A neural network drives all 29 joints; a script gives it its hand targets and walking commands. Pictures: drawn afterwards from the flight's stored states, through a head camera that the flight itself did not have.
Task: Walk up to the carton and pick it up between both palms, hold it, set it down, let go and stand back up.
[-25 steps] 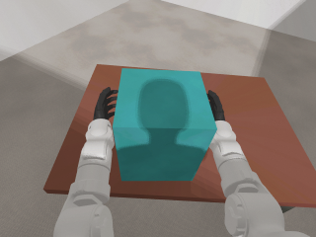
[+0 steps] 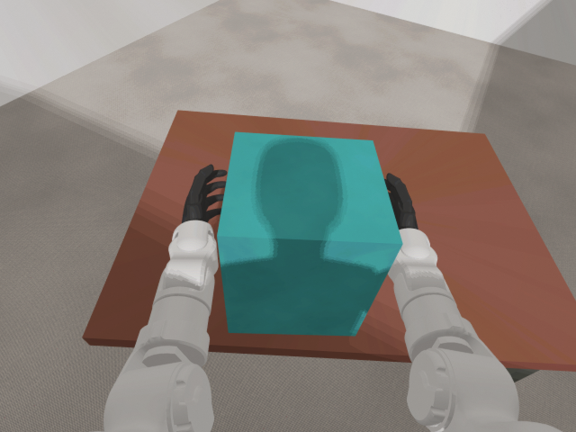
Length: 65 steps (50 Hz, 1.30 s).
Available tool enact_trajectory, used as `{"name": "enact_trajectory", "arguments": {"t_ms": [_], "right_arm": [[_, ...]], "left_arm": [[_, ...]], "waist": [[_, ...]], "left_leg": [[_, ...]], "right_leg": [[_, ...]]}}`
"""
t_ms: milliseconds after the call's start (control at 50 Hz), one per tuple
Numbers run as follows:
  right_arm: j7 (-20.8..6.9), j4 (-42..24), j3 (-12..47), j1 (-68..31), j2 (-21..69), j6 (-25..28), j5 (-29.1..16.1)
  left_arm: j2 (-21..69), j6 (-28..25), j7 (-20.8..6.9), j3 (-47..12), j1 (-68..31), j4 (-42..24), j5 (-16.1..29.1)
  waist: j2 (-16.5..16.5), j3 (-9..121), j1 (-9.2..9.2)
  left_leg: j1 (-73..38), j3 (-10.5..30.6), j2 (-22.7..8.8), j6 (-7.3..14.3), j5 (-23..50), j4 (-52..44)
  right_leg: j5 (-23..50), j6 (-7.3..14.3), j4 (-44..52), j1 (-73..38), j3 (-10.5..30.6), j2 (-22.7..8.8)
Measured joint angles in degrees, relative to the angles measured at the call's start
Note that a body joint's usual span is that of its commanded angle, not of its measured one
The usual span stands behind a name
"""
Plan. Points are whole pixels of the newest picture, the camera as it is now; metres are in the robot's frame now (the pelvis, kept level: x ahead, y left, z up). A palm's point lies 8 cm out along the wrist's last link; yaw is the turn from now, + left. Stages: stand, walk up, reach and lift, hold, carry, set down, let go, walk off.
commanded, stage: set down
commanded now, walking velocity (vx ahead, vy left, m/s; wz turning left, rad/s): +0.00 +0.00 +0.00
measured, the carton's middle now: (298, 239) +0.38 -0.01 +0.03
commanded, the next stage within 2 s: none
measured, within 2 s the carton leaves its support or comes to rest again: rests again in 0.02 s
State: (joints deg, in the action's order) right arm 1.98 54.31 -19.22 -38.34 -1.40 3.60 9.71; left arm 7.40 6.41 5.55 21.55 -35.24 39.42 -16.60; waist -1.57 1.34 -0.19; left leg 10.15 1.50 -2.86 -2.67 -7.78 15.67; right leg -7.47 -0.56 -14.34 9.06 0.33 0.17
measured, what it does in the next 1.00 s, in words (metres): stands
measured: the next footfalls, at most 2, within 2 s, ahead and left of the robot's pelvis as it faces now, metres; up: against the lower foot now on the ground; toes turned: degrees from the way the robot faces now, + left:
none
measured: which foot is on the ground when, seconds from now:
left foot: down 0.00-1.00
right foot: down 0.00-1.00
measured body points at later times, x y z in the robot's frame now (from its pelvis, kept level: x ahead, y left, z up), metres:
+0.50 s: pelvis +0.01 +0.00 +0.00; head +0.03 +0.01 +0.45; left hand +0.39 +0.15 +0.06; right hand +0.40 -0.16 +0.07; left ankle +0.00 +0.15 -0.75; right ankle +0.00 -0.12 -0.75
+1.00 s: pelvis +0.01 +0.00 +0.00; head +0.03 +0.01 +0.45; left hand +0.39 +0.15 +0.06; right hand +0.40 -0.16 +0.06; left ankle +0.00 +0.15 -0.75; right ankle +0.00 -0.12 -0.75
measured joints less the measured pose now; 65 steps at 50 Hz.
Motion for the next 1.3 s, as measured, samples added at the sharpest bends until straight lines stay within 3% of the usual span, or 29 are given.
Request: {"name": "enact_trajectory", "arguments": {"t_ms": [180,520,940,1300], "right_arm": [[-0.2,-1.0,-0.5,1.1,0.9,3.3,1.8],[0.1,-1.9,0.2,2.1,0.8,4.9,1.5],[-2.0,-1.7,-6.7,1.5,2.7,7.0,7.8],[-3.2,-3.6,-9.1,2.2,4.0,8.9,9.9]], "left_arm": [[0.1,-4.3,-0.1,-0.2,2.2,-0.2,0.5],[0.5,-5.5,-0.4,-0.1,2.7,-1.1,-0.2],[2.1,-7.4,-2.5,4.6,1.0,0.6,-4.6],[3.1,-9.6,-3.9,6.9,1.2,-0.5,-6.8]], "waist": [[0.9,1.6,0.12],[0.7,0.5,0.3],[0.7,0.0,-0.11],[0.3,-1.3,-0.09]], "left_leg": [[2.5,0.6,-0.2,-0.2,-0.4,0.7],[1.8,0.3,0.2,0.2,-0.3,0.1],[1.1,0.1,0.4,0.4,0.3,-0.8],[0.5,0.0,0.5,0.5,0.2,-1.0]], "right_leg": [[0.1,0.1,0.5,1.7,-0.6,0.2],[0.3,-0.2,1.1,1.0,-0.4,-0.2],[0.3,-0.2,1.1,0.8,-0.3,-0.4],[-0.1,-0.3,0.5,0.6,-0.2,-0.5]]}}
